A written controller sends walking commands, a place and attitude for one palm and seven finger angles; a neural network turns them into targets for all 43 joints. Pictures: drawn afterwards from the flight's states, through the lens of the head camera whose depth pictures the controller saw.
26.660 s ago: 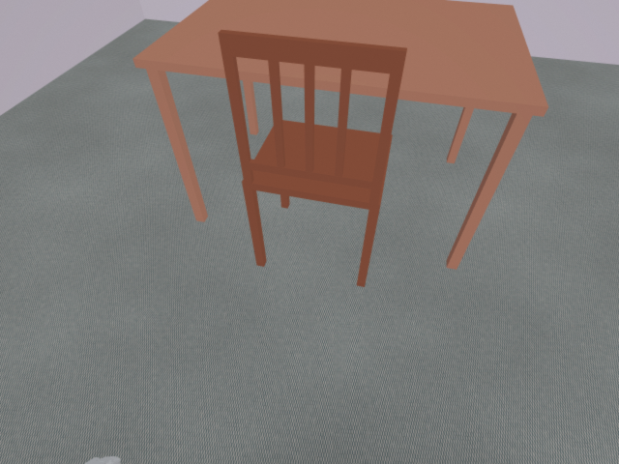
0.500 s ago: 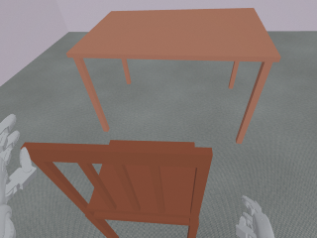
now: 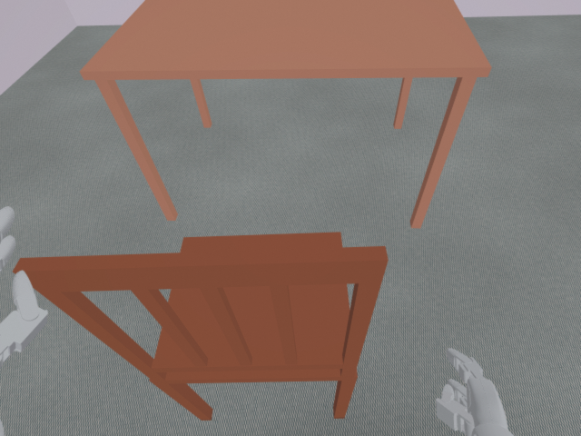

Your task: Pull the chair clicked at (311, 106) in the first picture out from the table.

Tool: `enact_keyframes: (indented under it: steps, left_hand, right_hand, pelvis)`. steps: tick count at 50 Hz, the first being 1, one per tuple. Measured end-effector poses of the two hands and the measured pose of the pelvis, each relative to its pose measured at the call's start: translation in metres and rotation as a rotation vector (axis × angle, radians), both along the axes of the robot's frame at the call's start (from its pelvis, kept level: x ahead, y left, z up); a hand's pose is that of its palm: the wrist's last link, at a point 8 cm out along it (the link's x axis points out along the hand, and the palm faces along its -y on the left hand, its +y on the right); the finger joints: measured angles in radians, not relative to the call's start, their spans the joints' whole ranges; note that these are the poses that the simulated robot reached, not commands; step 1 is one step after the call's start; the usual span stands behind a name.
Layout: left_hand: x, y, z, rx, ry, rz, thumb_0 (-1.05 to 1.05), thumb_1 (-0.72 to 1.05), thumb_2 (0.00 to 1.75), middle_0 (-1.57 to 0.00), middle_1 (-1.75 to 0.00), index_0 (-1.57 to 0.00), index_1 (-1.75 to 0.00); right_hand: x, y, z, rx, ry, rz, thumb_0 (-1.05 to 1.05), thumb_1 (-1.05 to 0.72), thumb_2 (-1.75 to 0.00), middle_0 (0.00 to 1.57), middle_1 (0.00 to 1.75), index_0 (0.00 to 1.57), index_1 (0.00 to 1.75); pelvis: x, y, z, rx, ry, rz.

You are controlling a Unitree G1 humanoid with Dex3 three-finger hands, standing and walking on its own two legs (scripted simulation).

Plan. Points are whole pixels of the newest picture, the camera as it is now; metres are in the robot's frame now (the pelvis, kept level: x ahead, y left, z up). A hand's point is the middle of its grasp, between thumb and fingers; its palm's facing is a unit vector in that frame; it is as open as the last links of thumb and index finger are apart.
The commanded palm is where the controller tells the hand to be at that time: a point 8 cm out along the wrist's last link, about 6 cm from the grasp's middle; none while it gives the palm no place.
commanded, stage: step back with the hand held close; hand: left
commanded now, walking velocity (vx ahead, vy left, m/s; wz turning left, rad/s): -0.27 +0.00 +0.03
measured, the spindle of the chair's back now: (231, 330) +0.29 +0.13 -0.08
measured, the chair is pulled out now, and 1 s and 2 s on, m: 0.61 0.61 0.61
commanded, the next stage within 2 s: stop stepping back and stand still in 1.56 s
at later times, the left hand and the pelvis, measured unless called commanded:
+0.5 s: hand out of the picture +0.13 +0.28 +0.15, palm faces +0.48 -0.75 -0.45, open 7.4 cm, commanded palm +0.07 +0.31 +0.18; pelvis -0.07 +0.01 -0.01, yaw +1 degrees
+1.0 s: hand out of the picture +0.10 +0.27 +0.17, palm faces +0.48 -0.71 -0.52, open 7.4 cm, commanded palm +0.04 +0.31 +0.18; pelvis -0.09 +0.00 -0.02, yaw +2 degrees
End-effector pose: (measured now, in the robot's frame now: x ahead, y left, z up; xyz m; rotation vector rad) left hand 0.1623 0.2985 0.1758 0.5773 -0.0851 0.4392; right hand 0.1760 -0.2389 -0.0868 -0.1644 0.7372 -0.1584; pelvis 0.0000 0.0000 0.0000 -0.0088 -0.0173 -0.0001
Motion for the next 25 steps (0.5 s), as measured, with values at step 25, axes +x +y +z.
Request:
enact_keyframes:
  steps: [25]
  left_hand:
    - [-0.076,0.011,-0.008,-0.019,-0.093,0.008,0.02,0.88,0.9,-0.21,-0.3,-0.22,-0.3]
  right_hand:
    - [-0.076,0.016,0.002,-0.062,0.009,0.029,0.01,-0.91,-0.9,0.2,0.3,0.2,0.3]
  pelvis:
    - [-0.065,0.008,-0.011,-0.018,0.015,0.009]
